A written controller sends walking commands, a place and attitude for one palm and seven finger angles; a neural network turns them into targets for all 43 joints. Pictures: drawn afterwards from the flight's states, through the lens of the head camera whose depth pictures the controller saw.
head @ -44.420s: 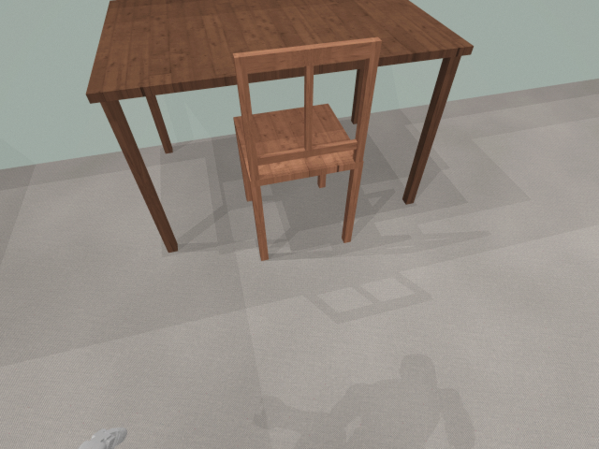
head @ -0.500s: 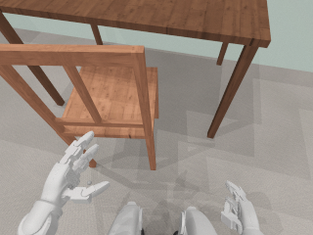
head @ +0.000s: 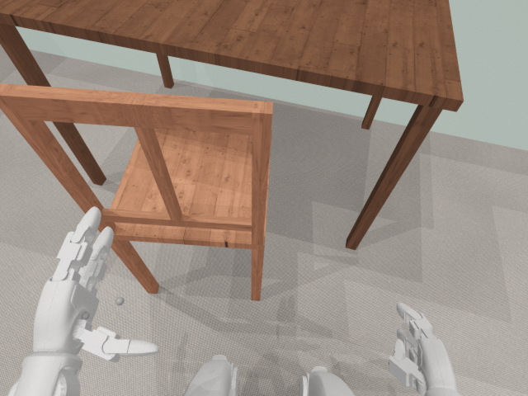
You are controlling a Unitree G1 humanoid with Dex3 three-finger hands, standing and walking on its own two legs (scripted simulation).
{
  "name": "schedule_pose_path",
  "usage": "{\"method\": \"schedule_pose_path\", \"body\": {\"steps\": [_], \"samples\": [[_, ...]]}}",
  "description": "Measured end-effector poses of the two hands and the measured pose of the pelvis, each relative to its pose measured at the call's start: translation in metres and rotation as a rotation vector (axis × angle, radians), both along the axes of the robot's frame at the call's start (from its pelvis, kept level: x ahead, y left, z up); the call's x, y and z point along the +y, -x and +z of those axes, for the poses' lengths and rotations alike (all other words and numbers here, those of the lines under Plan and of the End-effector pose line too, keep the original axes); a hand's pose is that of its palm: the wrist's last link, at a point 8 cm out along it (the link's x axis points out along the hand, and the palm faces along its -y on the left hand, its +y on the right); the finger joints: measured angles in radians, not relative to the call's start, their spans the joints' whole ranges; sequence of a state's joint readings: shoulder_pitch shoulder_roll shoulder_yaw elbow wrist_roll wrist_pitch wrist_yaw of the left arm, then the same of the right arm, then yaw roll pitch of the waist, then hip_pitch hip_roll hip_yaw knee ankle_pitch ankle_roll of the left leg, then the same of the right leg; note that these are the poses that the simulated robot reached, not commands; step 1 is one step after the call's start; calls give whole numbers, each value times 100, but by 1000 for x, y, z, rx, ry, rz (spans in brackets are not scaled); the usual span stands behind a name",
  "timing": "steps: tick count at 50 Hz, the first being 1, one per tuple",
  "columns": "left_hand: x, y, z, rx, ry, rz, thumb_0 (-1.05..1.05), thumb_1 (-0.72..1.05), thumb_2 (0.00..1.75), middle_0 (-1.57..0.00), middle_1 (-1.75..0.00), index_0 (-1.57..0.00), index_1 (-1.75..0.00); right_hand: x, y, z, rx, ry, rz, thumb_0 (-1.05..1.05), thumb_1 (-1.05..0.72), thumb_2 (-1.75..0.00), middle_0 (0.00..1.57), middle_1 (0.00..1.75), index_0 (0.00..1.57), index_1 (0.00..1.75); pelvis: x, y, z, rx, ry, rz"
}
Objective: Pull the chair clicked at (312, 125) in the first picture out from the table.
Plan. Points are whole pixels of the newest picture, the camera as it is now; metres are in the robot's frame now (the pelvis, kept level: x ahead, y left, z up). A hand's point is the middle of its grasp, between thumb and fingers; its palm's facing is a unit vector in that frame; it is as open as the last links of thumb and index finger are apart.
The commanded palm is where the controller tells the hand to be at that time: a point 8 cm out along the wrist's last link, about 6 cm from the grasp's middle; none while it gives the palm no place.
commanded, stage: raise the hand toward the chair's back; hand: left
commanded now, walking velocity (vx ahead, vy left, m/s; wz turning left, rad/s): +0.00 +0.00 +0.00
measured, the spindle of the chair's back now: (162, 178) +0.48 +0.22 -0.01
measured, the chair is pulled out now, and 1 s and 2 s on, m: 0.19 0.19 0.19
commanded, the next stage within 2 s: aim the fingers beside a spindle in 0.84 s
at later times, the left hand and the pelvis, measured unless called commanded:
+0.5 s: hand (119, 291) +0.25 +0.21 +0.04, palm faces -0.05 -1.00 -0.02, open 16.9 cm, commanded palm +0.23 +0.27 +0.06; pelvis +0.01 +0.02 +0.01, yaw -1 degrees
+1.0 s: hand (117, 289) +0.25 +0.21 +0.05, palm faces +0.02 -1.00 -0.06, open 16.9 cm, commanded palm +0.23 +0.27 +0.05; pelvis +0.00 +0.00 +0.01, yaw +0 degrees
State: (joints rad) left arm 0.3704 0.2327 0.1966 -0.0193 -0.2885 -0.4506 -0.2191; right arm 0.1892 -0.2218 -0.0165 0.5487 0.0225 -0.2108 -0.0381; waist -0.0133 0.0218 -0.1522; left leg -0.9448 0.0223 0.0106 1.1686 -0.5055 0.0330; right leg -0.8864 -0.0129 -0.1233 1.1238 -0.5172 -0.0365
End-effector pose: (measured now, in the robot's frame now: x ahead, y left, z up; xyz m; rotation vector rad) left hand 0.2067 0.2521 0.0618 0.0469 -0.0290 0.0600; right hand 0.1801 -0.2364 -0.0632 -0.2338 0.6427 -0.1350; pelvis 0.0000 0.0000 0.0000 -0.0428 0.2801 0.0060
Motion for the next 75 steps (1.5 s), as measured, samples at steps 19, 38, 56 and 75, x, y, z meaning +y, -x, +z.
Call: {"method": "schedule_pose_path", "body": {"steps": [19, 38, 56, 75], "samples": [[26, -24, -5, 64, -17, -49, -1, -49, 30, -6, -8, -6, -9, 17, 12, -5, 92, 4, 27, 1, -90, -90, 20, 30, 21, 30, 15, -7, 5, 4, 16, 5], [15, -23, -15, 124, -1, -80, -1, -50, 30, -6, -8, -6, -8, 7, 13, -2, 86, 6, 6, 1, -90, -90, 20, 30, 20, 30, 13, -7, 7, 3, 10, -2], [2, -24, -20, 122, -1, -86, -1, -50, 30, -6, -8, -6, -8, -6, 15, -8, 79, 7, 13, 1, -90, -90, 20, 30, 21, 30, -3, -3, 2, 5, 1, 2], [-5, -49, -28, 91, 1, -78, -1, -50, 30, -6, -8, -6, -8, -25, 32, -23, 143, 17, -28, 1, -90, -90, 20, 30, 20, 30, -10, -4, -3, 33, -9, -10]]}}
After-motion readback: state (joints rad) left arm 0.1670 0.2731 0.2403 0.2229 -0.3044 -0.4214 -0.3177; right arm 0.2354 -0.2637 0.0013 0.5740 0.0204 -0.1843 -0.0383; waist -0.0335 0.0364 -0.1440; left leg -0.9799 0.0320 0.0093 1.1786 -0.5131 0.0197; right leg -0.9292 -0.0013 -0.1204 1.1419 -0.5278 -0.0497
